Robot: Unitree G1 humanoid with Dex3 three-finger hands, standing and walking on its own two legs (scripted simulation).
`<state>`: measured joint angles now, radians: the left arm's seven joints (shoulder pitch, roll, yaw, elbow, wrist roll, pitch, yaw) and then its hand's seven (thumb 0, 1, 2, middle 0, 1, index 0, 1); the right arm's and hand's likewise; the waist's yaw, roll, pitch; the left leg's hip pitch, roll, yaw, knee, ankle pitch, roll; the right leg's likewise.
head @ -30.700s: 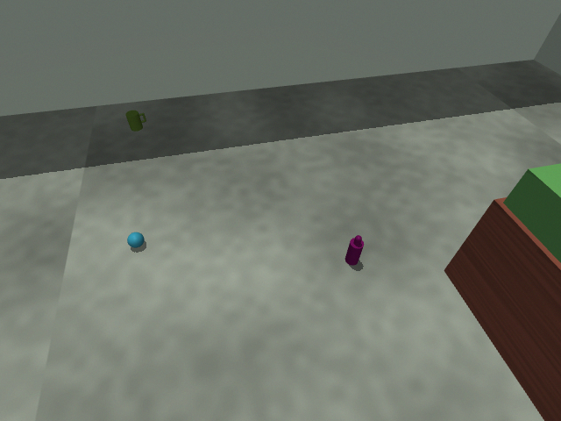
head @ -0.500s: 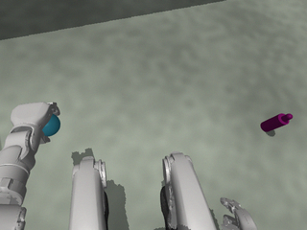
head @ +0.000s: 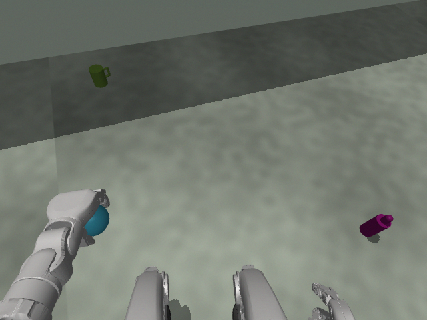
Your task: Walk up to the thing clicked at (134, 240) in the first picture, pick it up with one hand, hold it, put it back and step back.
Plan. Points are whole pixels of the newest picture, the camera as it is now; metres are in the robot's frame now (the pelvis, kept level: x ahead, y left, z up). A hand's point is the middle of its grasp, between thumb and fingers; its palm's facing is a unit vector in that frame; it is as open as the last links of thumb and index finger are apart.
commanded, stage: lift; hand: left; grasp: from above
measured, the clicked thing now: (92, 219) +0.36 +0.24 -0.10
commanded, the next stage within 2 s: hold in 0.54 s
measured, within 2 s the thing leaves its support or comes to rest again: neither
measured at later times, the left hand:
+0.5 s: hand (73, 199) +0.35 +0.23 +0.02, palm faces -0.46 -0.09 -0.89, open 9.4 cm
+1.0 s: hand (67, 177) +0.37 +0.22 +0.07, palm faces -0.47 -0.07 -0.88, open 9.4 cm
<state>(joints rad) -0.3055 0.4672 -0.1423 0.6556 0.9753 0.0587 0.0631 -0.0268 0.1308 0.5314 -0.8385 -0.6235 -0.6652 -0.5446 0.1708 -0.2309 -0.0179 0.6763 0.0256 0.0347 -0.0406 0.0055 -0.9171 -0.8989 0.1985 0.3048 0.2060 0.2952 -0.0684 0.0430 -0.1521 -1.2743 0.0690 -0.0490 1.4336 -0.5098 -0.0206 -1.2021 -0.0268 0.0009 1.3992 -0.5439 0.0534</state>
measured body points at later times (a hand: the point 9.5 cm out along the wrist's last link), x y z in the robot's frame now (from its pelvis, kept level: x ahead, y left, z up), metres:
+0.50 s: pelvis +0.04 +0.00 +0.11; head +0.09 +0.00 +0.55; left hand +0.37 +0.23 +0.07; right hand +0.14 -0.27 -0.02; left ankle +0.08 +0.13 -0.58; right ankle +0.07 -0.16 -0.58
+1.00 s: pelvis +0.06 +0.00 +0.14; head +0.09 -0.01 +0.59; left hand +0.39 +0.22 +0.12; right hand +0.17 -0.27 +0.02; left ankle +0.08 +0.13 -0.58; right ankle +0.07 -0.16 -0.58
